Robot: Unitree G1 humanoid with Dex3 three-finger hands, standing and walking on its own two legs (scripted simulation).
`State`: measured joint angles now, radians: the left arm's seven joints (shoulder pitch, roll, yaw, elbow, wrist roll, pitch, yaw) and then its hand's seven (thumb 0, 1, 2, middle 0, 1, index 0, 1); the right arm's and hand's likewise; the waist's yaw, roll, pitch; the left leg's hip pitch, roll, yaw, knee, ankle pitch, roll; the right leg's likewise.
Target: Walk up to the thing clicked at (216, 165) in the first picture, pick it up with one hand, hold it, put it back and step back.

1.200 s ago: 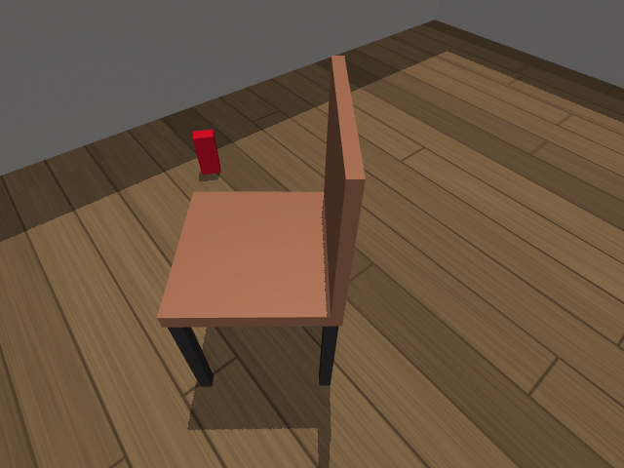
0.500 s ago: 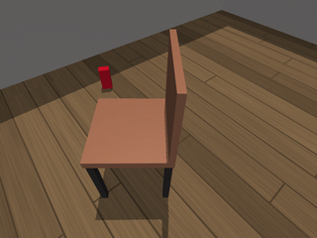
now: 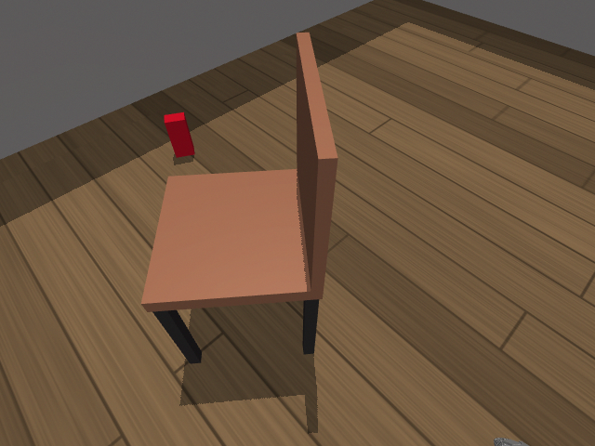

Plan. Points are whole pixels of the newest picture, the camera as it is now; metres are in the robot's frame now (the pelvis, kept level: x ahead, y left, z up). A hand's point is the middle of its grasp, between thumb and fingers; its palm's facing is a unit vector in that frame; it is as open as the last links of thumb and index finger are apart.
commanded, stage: walk up
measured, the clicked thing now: (180, 135) +1.53 +0.68 -0.67
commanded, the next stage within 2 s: none
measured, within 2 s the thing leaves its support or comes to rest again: neither
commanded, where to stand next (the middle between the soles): +0.05 +0.00 m, yaw -87 degrees
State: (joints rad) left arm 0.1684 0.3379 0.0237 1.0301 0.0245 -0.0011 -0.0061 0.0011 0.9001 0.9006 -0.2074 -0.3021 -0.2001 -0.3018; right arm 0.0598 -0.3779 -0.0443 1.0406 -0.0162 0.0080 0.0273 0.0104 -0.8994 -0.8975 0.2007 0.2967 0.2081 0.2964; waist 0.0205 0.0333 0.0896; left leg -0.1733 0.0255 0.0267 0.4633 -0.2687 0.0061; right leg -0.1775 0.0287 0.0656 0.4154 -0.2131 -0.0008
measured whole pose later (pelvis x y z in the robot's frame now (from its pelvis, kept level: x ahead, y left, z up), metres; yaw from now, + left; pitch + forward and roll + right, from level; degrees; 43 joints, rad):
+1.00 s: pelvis +0.03 +0.06 -0.03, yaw -54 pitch -2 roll -1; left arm 0.23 0.41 0.06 0.64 0.02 0.06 -0.03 0.00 0.90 0.90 -0.21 -0.30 -0.20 -0.30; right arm 0.25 -0.38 -0.07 0.73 -0.01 0.00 -0.01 0.01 -0.90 -0.90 0.20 0.30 0.21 0.30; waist -0.01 -0.03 0.12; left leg -0.38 -0.03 -0.02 0.69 -0.27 0.03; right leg -0.35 0.14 0.24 0.72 -0.33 0.00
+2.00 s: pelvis +0.03 +0.07 -0.02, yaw -83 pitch -2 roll -1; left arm 0.24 0.41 0.04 0.82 0.00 0.00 0.00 0.00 0.90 0.90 -0.21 -0.30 -0.20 -0.30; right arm 0.25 -0.37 -0.03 0.81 -0.03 -0.04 0.01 0.01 -0.90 -0.90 0.20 0.30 0.21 0.30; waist -0.02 -0.04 0.12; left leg -0.30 0.07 0.06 0.68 -0.34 0.01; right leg -0.42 0.06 0.08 0.96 -0.49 -0.02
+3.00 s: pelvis +0.03 +0.05 +0.00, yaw -90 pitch -3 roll +0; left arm 0.07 0.35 0.00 1.12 0.00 -0.03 0.01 0.00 0.90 0.90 -0.21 -0.30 -0.20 -0.30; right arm 0.07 -0.36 -0.02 1.10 0.00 0.00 0.02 0.01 -0.90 -0.90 0.20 0.30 0.21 0.30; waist -0.01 0.00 0.07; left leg -0.14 0.05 0.09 0.44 -0.26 -0.02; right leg -0.19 0.02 0.13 0.46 -0.23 0.03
